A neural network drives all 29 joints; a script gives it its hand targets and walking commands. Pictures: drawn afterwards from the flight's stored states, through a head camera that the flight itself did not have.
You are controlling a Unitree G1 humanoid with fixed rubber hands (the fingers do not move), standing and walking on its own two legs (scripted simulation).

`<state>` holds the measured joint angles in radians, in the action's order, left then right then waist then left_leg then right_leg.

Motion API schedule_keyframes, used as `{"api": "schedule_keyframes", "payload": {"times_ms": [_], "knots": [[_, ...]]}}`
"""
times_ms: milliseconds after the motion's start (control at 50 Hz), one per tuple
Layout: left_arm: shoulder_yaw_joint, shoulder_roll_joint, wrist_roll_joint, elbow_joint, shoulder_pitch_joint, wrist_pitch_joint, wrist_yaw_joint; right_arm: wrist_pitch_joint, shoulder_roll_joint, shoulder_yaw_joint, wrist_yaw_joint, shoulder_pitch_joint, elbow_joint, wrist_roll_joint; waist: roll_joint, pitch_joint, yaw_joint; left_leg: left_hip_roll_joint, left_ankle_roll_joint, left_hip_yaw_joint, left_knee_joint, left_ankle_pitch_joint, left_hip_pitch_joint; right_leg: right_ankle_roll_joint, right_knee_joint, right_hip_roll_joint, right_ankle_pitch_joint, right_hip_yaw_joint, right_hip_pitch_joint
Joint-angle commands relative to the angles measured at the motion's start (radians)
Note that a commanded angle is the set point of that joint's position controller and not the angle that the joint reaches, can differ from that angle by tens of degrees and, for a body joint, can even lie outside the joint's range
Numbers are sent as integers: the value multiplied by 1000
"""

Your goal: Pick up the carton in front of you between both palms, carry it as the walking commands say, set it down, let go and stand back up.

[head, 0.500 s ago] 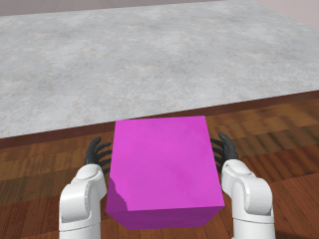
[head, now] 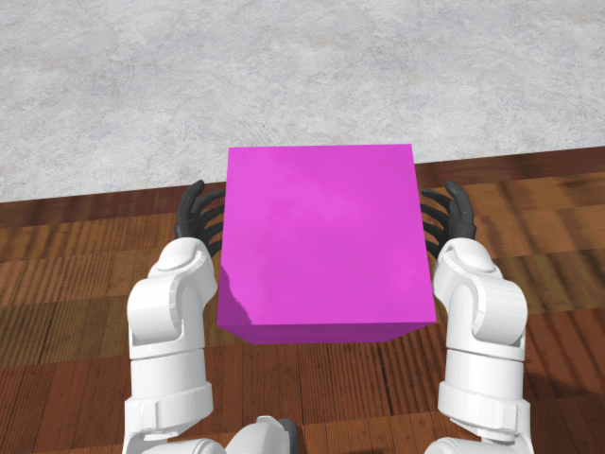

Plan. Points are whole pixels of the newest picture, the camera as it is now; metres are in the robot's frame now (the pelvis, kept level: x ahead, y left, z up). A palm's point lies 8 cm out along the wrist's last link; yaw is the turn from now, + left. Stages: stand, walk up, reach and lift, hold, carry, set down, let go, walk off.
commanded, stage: carry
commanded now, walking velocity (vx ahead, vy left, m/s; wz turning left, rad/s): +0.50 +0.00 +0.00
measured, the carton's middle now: (319, 260) +0.37 +0.01 +0.01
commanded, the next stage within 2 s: none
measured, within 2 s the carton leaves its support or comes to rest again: neither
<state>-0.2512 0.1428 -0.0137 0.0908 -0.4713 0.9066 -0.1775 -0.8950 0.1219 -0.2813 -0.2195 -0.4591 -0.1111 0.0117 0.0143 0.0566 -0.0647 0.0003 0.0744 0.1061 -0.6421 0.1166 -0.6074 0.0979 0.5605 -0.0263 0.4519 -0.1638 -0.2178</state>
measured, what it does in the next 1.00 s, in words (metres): goes down: left foot, then right foot 0.11 m lower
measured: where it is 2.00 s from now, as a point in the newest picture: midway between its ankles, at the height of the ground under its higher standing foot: (359, 204)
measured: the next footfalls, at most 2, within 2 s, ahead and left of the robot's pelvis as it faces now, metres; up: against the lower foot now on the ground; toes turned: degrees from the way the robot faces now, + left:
left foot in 0.02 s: +0.15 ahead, +0.09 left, +0.00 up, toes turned +5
right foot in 0.42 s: +0.43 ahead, -0.13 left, -0.11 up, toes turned -4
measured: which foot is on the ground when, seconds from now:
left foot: up 0.00-0.00, down 0.02-0.44, up 0.46-0.88, down 0.90-1.00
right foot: down 0.00-0.06, up 0.08-0.40, down 0.42-0.92, up 0.94-1.00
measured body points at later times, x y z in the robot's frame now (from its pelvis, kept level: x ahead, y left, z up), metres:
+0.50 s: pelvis +0.35 -0.07 -0.11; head +0.33 -0.08 +0.34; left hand +0.69 +0.10 +0.01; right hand +0.70 -0.22 +0.01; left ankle +0.16 +0.08 -0.68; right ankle +0.40 -0.12 -0.83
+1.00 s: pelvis +0.67 -0.08 -0.22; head +0.70 -0.09 +0.22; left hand +1.02 +0.07 -0.15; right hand +1.01 -0.24 -0.15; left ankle +0.71 -0.04 -0.94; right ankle +0.51 -0.17 -0.77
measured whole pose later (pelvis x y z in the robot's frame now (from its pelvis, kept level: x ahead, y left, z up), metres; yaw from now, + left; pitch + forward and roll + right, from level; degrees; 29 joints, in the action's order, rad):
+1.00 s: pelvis +0.67 -0.08 -0.22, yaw +0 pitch +4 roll +0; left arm -0.22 0.10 -0.02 -0.01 -0.36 0.77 -0.21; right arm -0.78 0.14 -0.20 -0.23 -0.38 0.00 0.00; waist 0.03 -0.01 0.04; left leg -0.09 0.13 0.09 -0.64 0.28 -0.46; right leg 0.05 1.55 -0.07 0.60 -0.02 -0.48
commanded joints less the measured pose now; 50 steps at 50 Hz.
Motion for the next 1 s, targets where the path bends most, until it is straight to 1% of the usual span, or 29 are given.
{"api": "schedule_keyframes", "payload": {"times_ms": [0,20,40,60,120,220,260,300,320,360,400,420,440,480,500,520,560,600,620,680,720,800,820,860,880,900,920,960,980], "knots": [[617,668,-150,111,-455,15,10,-19,707,599,15,-457,-88,-135,-146,-578,146,-48,54,104,94,-216,484,-5,322,129,-1113,16,170],[636,655,-135,144,-470,15,10,-13,665,595,15,-419,-69,-105,86,-639,176,124,111,-202,129,-439,707,-31,513,60,-706,45,-86],[635,679,-110,103,-425,26,6,-15,662,607,18,-443,-59,-94,244,-665,130,265,201,-463,98,-602,939,-37,673,-59,7,118,-356],[633,694,-150,155,-441,25,6,-19,701,641,24,-451,-113,-146,306,-702,174,330,286,-562,100,-572,1126,-62,912,-64,143,169,-621],[566,675,-100,135,-499,19,-10,-13,749,726,47,-572,-161,-216,-3,-513,170,279,210,-466,120,-372,938,-39,719,31,22,236,-750],[503,657,-43,61,-415,9,-7,-10,767,777,58,-657,-174,-275,34,-500,139,256,183,-334,147,-311,644,-67,350,32,-95,150,-424],[526,634,-46,112,-450,7,-8,-14,773,770,54,-613,-140,-266,87,-524,133,207,103,-203,58,-314,665,-51,229,45,-383,112,-382],[512,580,-42,64,-429,8,-19,-24,739,740,44,-480,-51,-224,-7,-439,186,93,69,-151,-97,-172,649,-63,-20,8,-665,89,-343],[540,589,-50,82,-413,14,-19,-23,727,705,38,-427,-22,-225,72,-427,195,73,58,-98,-118,-79,587,-82,-156,16,-786,81,-254],[507,545,4,6,-367,34,-31,-38,707,672,17,-391,83,-171,149,-371,118,100,54,-89,-177,1,448,-68,-162,42,-809,28,-77],[430,504,5,-69,-375,60,-29,-62,673,618,-3,-403,149,-118,-13,-412,11,59,-34,-26,-526,25,311,-41,-149,114,-777,79,191],[437,533,-13,-126,-381,69,-23,-63,666,615,-10,-492,110,-118,-184,-435,-28,-6,-40,-35,-718,470,73,-15,-4,187,-816,129,360],[439,517,-49,-114,-455,69,-26,-79,659,564,-24,-519,156,-108,-244,-398,-17,-36,-60,-49,-893,596,-119,13,109,280,-1093,338,412],[510,597,-114,-75,-599,57,-36,-75,701,501,-26,-506,178,-90,-167,-468,5,-15,-59,-120,-883,480,-192,127,-70,392,-306,658,329],[526,644,-129,-82,-623,43,-39,-58,695,499,-21,-548,156,-86,-159,-430,-24,28,-67,-125,-883,481,-280,212,-40,418,-295,708,303],[529,668,-117,-116,-592,31,-29,-40,708,513,-17,-567,166,-99,-61,-434,5,46,-65,-157,-841,449,-251,203,-27,372,-424,680,242],[550,776,-147,-128,-629,-7,-9,2,780,526,7,-647,127,-116,-108,-451,-25,43,-52,-191,-681,422,-234,206,12,353,-493,718,194],[590,806,-159,-40,-705,-48,16,33,848,521,5,-538,220,-47,-124,-458,3,69,-56,-144,-500,306,-193,155,-15,302,-517,469,194],[602,830,-179,-79,-664,-64,25,57,836,546,11,-557,155,-65,-190,-469,-13,54,-60,-132,-495,259,-154,157,6,294,-654,499,158],[647,869,-196,-55,-583,-110,30,124,828,583,12,-563,93,-85,-51,-496,-19,43,-42,-100,-385,39,-228,121,87,233,-804,352,275],[629,808,-164,-70,-551,-144,13,135,841,582,13,-465,157,-82,-115,-461,-59,36,-18,-64,-189,-185,-251,78,173,157,-856,306,348],[652,733,-141,-40,-383,-166,12,163,731,598,7,-427,66,-73,-86,-448,-101,-100,-12,116,206,-485,123,50,230,27,-689,184,192],[647,731,-140,-11,-432,-179,8,173,744,590,10,-419,39,-98,-127,-467,-56,-73,8,40,220,-594,245,34,301,38,-646,161,146],[667,712,-153,41,-430,-183,1,173,712,598,10,-423,-9,-119,-114,-601,183,-11,61,47,146,-475,605,-11,675,102,-973,112,83],[671,712,-155,46,-429,-170,1,168,654,612,14,-439,-70,-136,90,-559,213,61,95,-1,150,-523,718,-31,990,29,-499,87,-147],[651,697,-144,24,-436,-153,-6,158,613,613,7,-377,22,-112,218,-548,182,211,139,-235,-26,-938,947,-52,1105,-79,178,106,-453],[640,645,-133,18,-360,-138,-15,145,592,587,-8,-295,15,-91,242,-664,149,324,239,-528,23,-714,1074,-79,1133,-62,212,174,-624],[572,566,-125,72,-386,-127,-39,120,629,618,-20,-335,-3,-136,29,-581,143,299,254,-615,120,-210,897,-58,1032,2,122,217,-662],[535,588,-106,10,-341,-107,-52,112,648,641,-14,-378,-2,-181,94,-589,150,307,279,-640,98,-197,898,-65,988,8,112,240,-688]]}}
